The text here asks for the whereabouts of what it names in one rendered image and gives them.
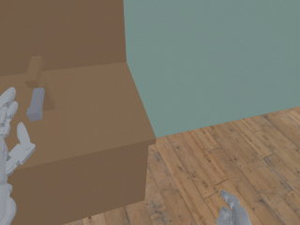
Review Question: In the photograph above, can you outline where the tap lever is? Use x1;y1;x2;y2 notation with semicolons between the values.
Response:
26;87;45;122

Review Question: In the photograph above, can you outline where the left robot forearm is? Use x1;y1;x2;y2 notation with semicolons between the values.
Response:
0;183;17;225

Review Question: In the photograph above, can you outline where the counter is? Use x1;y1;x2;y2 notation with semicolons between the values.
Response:
0;0;157;225

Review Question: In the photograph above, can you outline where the robot right hand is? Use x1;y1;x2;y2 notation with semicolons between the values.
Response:
216;189;252;225

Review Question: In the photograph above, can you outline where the robot left hand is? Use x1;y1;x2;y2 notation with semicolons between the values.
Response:
0;87;36;184

